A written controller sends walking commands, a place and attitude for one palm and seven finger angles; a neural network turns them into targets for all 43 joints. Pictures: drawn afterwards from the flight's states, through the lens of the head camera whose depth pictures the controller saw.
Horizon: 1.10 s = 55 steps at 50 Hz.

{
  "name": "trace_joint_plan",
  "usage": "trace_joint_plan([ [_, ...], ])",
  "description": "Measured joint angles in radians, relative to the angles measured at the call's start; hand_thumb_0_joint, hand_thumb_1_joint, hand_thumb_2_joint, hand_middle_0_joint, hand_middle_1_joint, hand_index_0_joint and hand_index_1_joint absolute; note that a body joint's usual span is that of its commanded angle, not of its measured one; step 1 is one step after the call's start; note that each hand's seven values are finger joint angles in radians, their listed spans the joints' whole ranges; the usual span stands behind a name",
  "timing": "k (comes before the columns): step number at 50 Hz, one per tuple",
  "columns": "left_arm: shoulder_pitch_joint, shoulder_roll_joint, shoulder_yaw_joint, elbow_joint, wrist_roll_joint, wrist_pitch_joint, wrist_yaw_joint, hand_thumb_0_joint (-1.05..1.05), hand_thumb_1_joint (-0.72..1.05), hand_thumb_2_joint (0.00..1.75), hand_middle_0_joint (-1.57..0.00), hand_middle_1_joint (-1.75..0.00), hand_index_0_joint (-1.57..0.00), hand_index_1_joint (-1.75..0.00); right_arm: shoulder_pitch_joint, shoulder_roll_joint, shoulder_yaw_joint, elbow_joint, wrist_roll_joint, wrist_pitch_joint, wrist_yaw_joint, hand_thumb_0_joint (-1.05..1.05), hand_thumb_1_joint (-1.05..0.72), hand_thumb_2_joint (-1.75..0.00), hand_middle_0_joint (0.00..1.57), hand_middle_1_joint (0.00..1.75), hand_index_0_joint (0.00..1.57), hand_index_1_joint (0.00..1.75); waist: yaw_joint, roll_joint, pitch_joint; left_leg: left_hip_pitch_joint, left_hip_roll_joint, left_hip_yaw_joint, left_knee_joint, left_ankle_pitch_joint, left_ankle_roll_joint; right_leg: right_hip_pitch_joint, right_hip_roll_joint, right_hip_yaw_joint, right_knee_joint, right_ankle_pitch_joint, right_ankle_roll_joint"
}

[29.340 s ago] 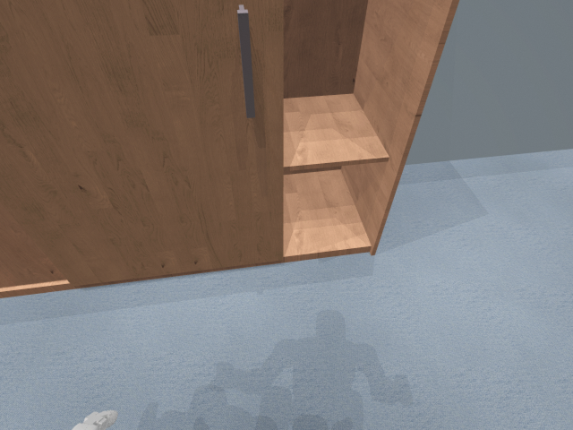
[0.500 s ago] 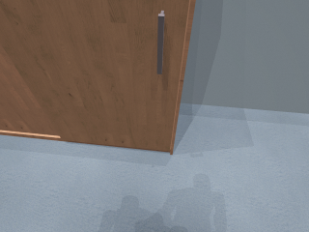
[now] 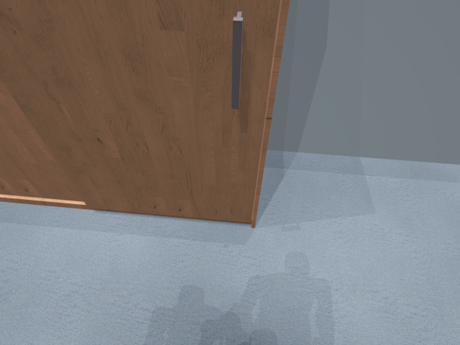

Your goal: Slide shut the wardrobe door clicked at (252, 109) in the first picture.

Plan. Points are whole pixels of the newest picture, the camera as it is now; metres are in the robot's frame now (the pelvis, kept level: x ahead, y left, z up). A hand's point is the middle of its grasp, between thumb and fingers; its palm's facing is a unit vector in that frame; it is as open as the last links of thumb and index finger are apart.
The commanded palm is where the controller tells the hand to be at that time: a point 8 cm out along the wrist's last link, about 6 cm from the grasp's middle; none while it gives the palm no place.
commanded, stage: look to check the result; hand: left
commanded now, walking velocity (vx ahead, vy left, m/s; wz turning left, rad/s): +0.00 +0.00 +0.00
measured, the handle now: (237, 64) +0.74 +0.02 +0.11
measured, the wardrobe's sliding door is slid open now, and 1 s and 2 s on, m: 0.00 0.00 0.00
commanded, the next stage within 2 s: take the last steps up to it in 0.40 s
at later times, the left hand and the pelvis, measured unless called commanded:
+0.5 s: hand out of the picture +0.07 +0.21 -0.17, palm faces +0.00 -0.96 -0.27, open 7.4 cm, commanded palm none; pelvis +0.01 -0.01 +0.00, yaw +0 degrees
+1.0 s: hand out of the picture +0.06 +0.12 -0.18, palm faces +0.03 -0.98 -0.18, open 7.4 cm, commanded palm none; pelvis +0.09 -0.05 +0.00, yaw -3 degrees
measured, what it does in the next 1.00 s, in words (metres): walks ahead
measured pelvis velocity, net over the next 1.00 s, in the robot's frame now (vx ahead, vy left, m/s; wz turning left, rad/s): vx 0.09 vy -0.05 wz -0.05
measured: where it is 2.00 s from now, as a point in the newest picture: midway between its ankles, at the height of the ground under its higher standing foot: outside the picture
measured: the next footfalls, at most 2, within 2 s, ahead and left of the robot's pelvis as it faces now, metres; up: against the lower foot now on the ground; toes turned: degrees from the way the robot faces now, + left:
left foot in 1.26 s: +0.31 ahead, +0.08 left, +0.00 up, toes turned +1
right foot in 1.58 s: +0.31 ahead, -0.19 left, +0.00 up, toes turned -8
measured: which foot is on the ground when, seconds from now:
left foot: down 0.00-0.86, up 0.88-1.00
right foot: down 0.00-1.00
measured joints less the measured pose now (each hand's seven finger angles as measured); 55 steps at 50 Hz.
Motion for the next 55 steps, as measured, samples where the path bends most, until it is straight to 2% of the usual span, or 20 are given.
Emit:
trace_joint_plan([
  [29, -0.089, 0.086, 0.003, -0.013, -0.003, -0.008, -0.011, 0.00, 0.90, 0.90, -0.20, -0.30, -0.20, -0.30, -0.097, -0.098, -0.001, 0.005, -0.002, 0.000, 0.012, 0.00, -0.90, -0.90, 0.20, 0.30, 0.20, 0.29, -0.004, -0.006, 0.007, 0.047, 0.009, -0.008, -0.055, 0.010, -0.015, 0.041, 0.010, -0.006, -0.041, 0.001, -0.011],
  [33, -0.071, 0.080, 0.003, -0.013, -0.001, 0.004, -0.009, 0.00, 0.90, 0.90, -0.20, -0.30, -0.20, -0.29, -0.087, -0.085, 0.001, 0.006, -0.011, 0.008, 0.011, 0.00, -0.90, -0.90, 0.20, 0.30, 0.20, 0.29, 0.000, -0.009, -0.010, 0.045, 0.015, 0.002, -0.031, -0.013, -0.018, 0.030, 0.016, 0.002, -0.006, -0.024, -0.015],
  [37, -0.020, 0.062, 0.008, -0.012, 0.007, 0.017, -0.025, 0.00, 0.90, 0.90, -0.20, -0.30, -0.20, -0.29, -0.046, -0.055, -0.001, 0.005, -0.020, 0.014, 0.019, 0.00, -0.90, -0.90, 0.20, 0.30, 0.20, 0.29, 0.002, -0.016, -0.032, 0.048, 0.019, 0.018, 0.005, -0.059, -0.020, 0.002, 0.016, 0.007, 0.085, -0.108, -0.027],
  [40, 0.015, 0.045, 0.012, -0.012, 0.011, 0.016, -0.035, 0.00, 0.90, 0.90, -0.20, -0.30, -0.20, -0.29, -0.007, -0.032, -0.004, 0.006, -0.021, 0.008, 0.018, 0.00, -0.90, -0.90, 0.20, 0.30, 0.20, 0.29, 0.004, -0.021, -0.025, 0.058, 0.023, 0.033, 0.035, -0.097, -0.027, -0.017, 0.006, -0.008, 0.145, -0.134, -0.033],
  [42, 0.031, 0.027, 0.016, -0.009, 0.010, 0.013, -0.038, 0.00, 0.91, 0.90, -0.20, -0.30, -0.20, -0.29, 0.022, -0.021, -0.007, 0.012, -0.020, 0.004, 0.013, 0.00, -0.90, -0.90, 0.20, 0.30, 0.20, 0.29, -0.001, -0.007, -0.015, 0.061, 0.040, 0.029, 0.069, -0.131, -0.039, -0.005, 0.016, -0.022, 0.159, -0.148, -0.037],
  [44, 0.043, 0.005, 0.021, -0.011, 0.010, -0.002, -0.036, 0.00, 0.91, 0.90, -0.20, -0.30, -0.20, -0.29, 0.050, -0.014, -0.010, 0.022, -0.013, 0.005, 0.010, 0.00, -0.90, -0.90, 0.20, 0.30, 0.20, 0.29, -0.005, 0.020, -0.008, 0.031, 0.070, 0.018, 0.151, -0.167, -0.044, 0.012, 0.039, -0.044, 0.155, -0.175, -0.050],
  [45, 0.049, -0.002, 0.023, -0.015, 0.009, -0.015, -0.031, 0.00, 0.90, 0.90, -0.20, -0.30, -0.20, -0.29, 0.054, -0.006, -0.012, 0.028, -0.009, 0.010, 0.010, 0.00, -0.90, -0.90, 0.20, 0.30, 0.20, 0.29, -0.003, 0.018, -0.001, -0.009, 0.075, 0.019, 0.252, -0.212, -0.043, 0.021, 0.042, -0.050, 0.151, -0.182, -0.058],
  [47, 0.069, -0.014, 0.027, -0.022, 0.008, -0.038, -0.016, 0.00, 0.90, 0.90, -0.20, -0.30, -0.20, -0.29, 0.047, 0.010, -0.017, 0.038, -0.006, 0.019, 0.011, 0.00, -0.90, -0.90, 0.20, 0.30, 0.20, 0.29, 0.014, 0.000, 0.019, -0.104, 0.067, 0.007, 0.475, -0.277, -0.042, 0.047, 0.043, -0.046, 0.122, -0.178, -0.069],
  [49, 0.098, -0.028, 0.029, -0.019, 0.008, -0.044, -0.004, 0.00, 0.90, 0.90, -0.20, -0.30, -0.20, -0.29, 0.028, 0.021, -0.026, 0.033, -0.003, 0.023, 0.013, 0.01, -0.91, -0.90, 0.20, 0.30, 0.20, 0.29, 0.028, -0.019, 0.032, -0.194, 0.068, 0.006, 0.615, -0.277, -0.048, 0.078, 0.046, -0.031, 0.075, -0.162, -0.076],
  [52, 0.146, -0.052, 0.025, 0.002, 0.008, -0.043, 0.000, 0.00, 0.90, 0.90, -0.20, -0.30, -0.20, -0.29, -0.010, 0.025, -0.036, 0.004, -0.004, 0.024, 0.022, 0.01, -0.91, -0.90, 0.20, 0.30, 0.20, 0.29, 0.027, -0.031, 0.034, -0.302, 0.092, 0.008, 0.651, -0.197, -0.063, 0.123, 0.050, -0.012, -0.002, -0.139, -0.075],
  [55, 0.180, -0.071, 0.020, 0.025, 0.010, -0.045, -0.002, 0.00, 0.90, 0.90, -0.20, -0.30, -0.20, -0.29, -0.056, 0.025, -0.043, -0.026, -0.004, 0.017, 0.027, 0.01, -0.91, -0.90, 0.20, 0.30, 0.20, 0.29, 0.022, -0.035, 0.040, -0.364, 0.115, 0.010, 0.567, -0.110, -0.073, 0.163, 0.054, -0.002, -0.052, -0.133, -0.069],
])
